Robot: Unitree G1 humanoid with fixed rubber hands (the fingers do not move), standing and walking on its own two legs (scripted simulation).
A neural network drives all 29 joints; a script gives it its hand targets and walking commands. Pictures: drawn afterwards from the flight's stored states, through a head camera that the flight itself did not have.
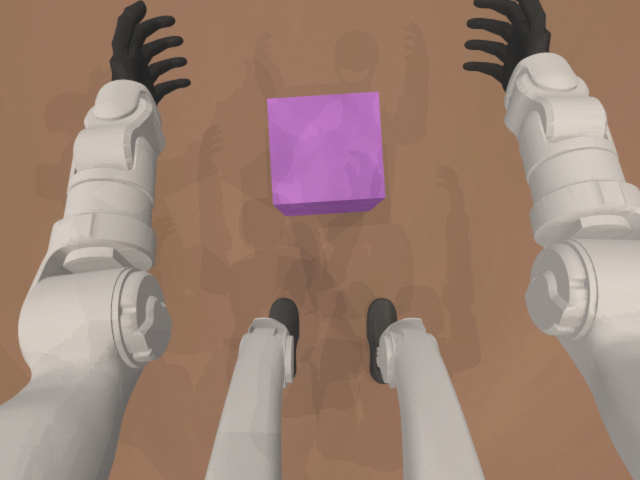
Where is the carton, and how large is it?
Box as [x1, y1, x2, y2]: [267, 92, 385, 215]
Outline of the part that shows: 378,92 267,99 273,204 285,215 369,210 385,197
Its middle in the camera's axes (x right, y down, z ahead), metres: +0.01 -0.17 +0.84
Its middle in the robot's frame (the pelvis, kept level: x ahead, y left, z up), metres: +0.55 +0.02 -0.53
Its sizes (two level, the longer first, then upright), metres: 0.210 0.200 0.250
